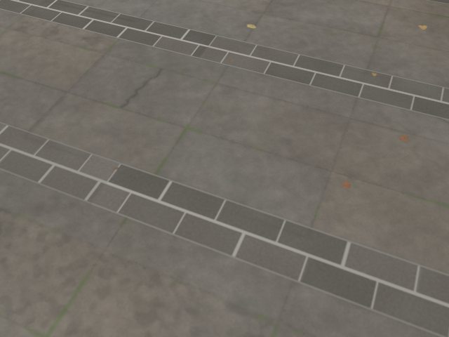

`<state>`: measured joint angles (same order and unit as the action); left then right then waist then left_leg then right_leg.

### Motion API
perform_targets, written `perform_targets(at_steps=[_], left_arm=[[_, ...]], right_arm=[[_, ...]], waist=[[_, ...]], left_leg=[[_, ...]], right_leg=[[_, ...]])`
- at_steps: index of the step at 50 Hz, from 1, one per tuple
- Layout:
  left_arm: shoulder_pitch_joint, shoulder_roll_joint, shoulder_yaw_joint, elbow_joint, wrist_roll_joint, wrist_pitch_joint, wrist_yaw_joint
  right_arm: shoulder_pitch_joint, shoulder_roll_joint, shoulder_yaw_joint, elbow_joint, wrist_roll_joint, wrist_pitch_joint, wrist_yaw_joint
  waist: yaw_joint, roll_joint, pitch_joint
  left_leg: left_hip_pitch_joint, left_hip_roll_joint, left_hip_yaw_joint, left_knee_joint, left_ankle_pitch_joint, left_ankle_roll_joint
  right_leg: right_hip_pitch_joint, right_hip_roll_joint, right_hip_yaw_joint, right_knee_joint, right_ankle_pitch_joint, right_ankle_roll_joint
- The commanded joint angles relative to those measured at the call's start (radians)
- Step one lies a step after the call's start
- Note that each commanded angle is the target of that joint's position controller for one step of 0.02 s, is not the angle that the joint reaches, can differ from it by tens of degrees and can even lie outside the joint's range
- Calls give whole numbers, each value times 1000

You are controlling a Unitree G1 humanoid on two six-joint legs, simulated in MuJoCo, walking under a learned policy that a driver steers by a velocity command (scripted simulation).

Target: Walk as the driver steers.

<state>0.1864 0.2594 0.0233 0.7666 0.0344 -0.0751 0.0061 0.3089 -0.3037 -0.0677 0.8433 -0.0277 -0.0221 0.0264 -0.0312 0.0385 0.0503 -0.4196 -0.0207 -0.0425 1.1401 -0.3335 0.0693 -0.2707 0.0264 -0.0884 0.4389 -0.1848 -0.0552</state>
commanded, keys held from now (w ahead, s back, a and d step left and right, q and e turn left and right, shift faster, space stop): w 0.24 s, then w+e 0.50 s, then no key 0.26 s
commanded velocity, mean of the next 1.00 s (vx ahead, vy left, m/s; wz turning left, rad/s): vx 0.45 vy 0.00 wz -0.14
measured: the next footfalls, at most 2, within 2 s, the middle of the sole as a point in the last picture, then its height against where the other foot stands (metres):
left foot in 0.34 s outside the picture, level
right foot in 0.86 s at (266, 292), level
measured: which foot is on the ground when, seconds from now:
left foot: up 0.00-0.32, down 0.34-0.86, up 0.88-1.00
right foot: down 0.00-0.36, up 0.38-0.84, down 0.86-1.00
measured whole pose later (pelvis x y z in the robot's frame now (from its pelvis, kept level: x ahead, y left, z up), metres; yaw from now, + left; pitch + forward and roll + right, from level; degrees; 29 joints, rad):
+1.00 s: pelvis +0.49 -0.01 -0.01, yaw -13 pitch +0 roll +1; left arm 0.13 0.22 0.04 0.85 0.01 -0.04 0.00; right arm 0.27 -0.21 -0.03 0.91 -0.01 -0.04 -0.02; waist -0.03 0.01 0.10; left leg -0.38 0.04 0.03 1.19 -0.44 0.00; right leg -0.35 0.06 -0.10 0.48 -0.14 -0.11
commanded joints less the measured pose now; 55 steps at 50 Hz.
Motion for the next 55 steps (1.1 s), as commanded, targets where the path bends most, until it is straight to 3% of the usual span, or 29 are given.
perform_targets(at_steps=[1,5,8,12,14,16,17,18,19,20,21,22,23,24,28,32,37,39,41,42,43,44,45,46,47,48,50,52,55], left_arm=[[105,87,24,-3,-13,-40,-9],[151,88,26,39,-14,-47,-17],[175,95,25,66,-20,-43,-21],[268,130,31,123,-20,-29,-15],[292,142,31,149,-19,-15,-12],[284,154,32,164,-24,-4,-9],[277,135,24,153,-31,-5,-10],[287,45,0,94,-47,-9,-16],[345,58,14,104,-50,1,-8],[272,123,35,108,-32,11,-2],[230,93,32,102,-35,10,-8],[224,70,32,113,-35,16,-11],[228,63,35,120,-18,30,-16],[247,45,34,130,-8,44,-25],[148,21,42,91,-6,66,-47],[2,5,33,35,-5,64,-60],[-156,4,19,-33,3,61,-77],[-143,3,19,-35,12,56,-71],[-14,23,29,5,21,42,-58],[107,46,41,47,28,28,-50],[217,100,60,81,41,15,-37],[226,224,87,80,47,12,-25],[303,222,92,77,-21,25,-14],[212,192,81,71,-33,33,-2],[124,118,59,67,-36,35,2],[74,69,43,69,-37,35,5],[28,35,25,74,-35,30,9],[25,56,25,88,-20,14,4],[13,53,17,107,-12,8,-2]], right_arm=[[39,-25,-3,-53,-12,12,19],[-102,-11,9,-97,-16,8,31],[-230,13,32,-135,-14,-3,41],[-338,6,46,-170,-12,-13,38],[-341,-9,43,-174,-16,-20,27],[-160,-35,29,-114,-25,-37,9],[10,-85,10,-58,-41,-49,-5],[157,-191,-16,-44,-62,-53,-24],[151,-218,-29,-39,-25,-37,-28],[65,-152,-15,-49,-3,-32,-27],[-12,-82,4,-54,1,-39,-24],[-51,-35,15,-51,1,-48,-21],[-65,-12,21,-43,5,-57,-24],[-66,-6,22,-36,4,-65,-26],[-16,-25,10,-4,13,-94,-31],[26,-11,13,25,8,-92,-35],[96,-56,3,61,7,-83,-47],[113,-62,5,81,6,-71,-53],[106,-90,-1,91,7,-58,-60],[97,-96,-1,90,13,-51,-61],[87,-86,3,76,25,-51,-58],[197,59,37,30,49,-53,-44],[187,-32,18,46,52,-38,-51],[100,-26,16,33,52,-36,-50],[50,-5,25,25,41,-41,-48],[28,-8,22,33,23,-34,-48],[86,6,19,57,-6,4,-45],[122,40,23,74,1,25,-43],[87,49,25,81,1,39,-48]], waist=[[17,-130,-40],[28,-116,-1],[47,-116,13],[79,-118,23],[68,-121,19],[-22,-107,-76],[-87,-75,-181],[-120,95,-337],[-86,176,-405],[-63,45,-246],[-31,39,-122],[-2,29,-60],[23,49,-27],[40,56,-22],[55,34,1],[36,32,39],[-4,25,61],[9,22,58],[60,54,-19],[109,45,-89],[167,-5,-168],[91,-263,-338],[143,-141,-516],[118,-94,-388],[92,-87,-233],[60,-58,-136],[4,-60,-106],[-24,-64,-130],[-26,-108,-129]], left_leg=[[-153,60,-46,-1,48,-6],[-254,57,-42,-149,174,-26],[-184,54,36,-366,285,-36],[-123,50,109,-518,260,-8],[-79,30,121,-568,182,16],[169,-22,132,-675,177,50],[430,44,63,-686,188,79],[730,362,-294,-708,105,145],[763,497,-587,-825,119,217],[633,437,-442,-841,89,186],[495,386,-309,-886,124,157],[397,338,-211,-930,166,116],[330,301,-137,-955,209,89],[295,285,-85,-971,246,78],[310,273,46,-1007,388,82],[326,245,161,-1007,445,77],[428,280,237,-976,563,66],[474,283,266,-873,864,55],[497,271,274,-667,1129,39],[459,252,276,-495,1057,24],[317,208,287,-261,789,-4],[-70,62,274,135,-216,-50],[-107,-1,76,300,-303,-63],[-138,46,14,274,-192,-62],[-156,76,19,184,-138,-59],[-125,98,19,108,-103,-61],[25,94,28,11,-59,-71],[92,72,41,-62,-31,-78],[113,72,45,-232,22,-79]], right_leg=[[133,-280,261,-260,163,-118],[161,-259,153,-306,234,-128],[141,-218,62,-306,305,-110],[231,-257,64,-275,398,-109],[291,-273,86,-203,547,-108],[284,-239,64,27,744,-85],[146,-197,45,227,595,-66],[-138,-104,-4,566,113,-31],[-319,15,64,784,-341,-23],[-377,-51,145,814,-274,-32],[-373,-84,142,774,-202,-32],[-334,-108,136,724,-156,-28],[-300,-121,135,695,-132,-19],[-270,-121,128,695,-110,-11],[-369,-131,114,678,9,7],[-419,-128,79,496,150,17],[-359,-96,-15,253,165,-25],[-295,-46,-46,192,97,-53],[-145,31,-63,154,36,-88],[7,55,-40,73,100,-108],[224,-15,35,9,315,-140],[635,-391,421,154,961,-296],[668,-476,584,95,1133,-389],[534,-424,444,28,1058,-352],[384,-375,364,-29,925,-303],[264,-323,304,-77,837,-250],[94,-268,211,-132,797,-204],[45,-242,157,-139,847,-199],[27,-208,117,-152,712,-171]])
